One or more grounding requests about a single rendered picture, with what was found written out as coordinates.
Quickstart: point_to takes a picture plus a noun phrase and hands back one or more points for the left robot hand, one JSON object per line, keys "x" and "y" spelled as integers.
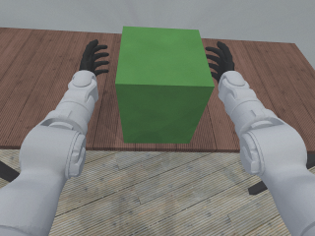
{"x": 88, "y": 58}

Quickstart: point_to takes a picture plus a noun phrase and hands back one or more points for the left robot forearm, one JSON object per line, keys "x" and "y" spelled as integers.
{"x": 75, "y": 109}

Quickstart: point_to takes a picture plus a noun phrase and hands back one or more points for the table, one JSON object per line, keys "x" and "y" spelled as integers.
{"x": 37, "y": 65}

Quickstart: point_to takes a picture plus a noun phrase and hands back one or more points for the right robot hand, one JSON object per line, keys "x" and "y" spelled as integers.
{"x": 225, "y": 60}

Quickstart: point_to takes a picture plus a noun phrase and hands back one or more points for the right robot upper arm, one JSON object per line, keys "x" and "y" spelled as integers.
{"x": 276, "y": 154}

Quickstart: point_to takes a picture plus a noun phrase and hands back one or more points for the left robot upper arm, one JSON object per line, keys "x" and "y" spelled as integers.
{"x": 50, "y": 157}

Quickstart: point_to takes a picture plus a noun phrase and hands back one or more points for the carton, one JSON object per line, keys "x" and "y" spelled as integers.
{"x": 163, "y": 84}

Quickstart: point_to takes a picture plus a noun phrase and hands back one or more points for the right robot forearm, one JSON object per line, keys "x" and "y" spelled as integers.
{"x": 243, "y": 107}

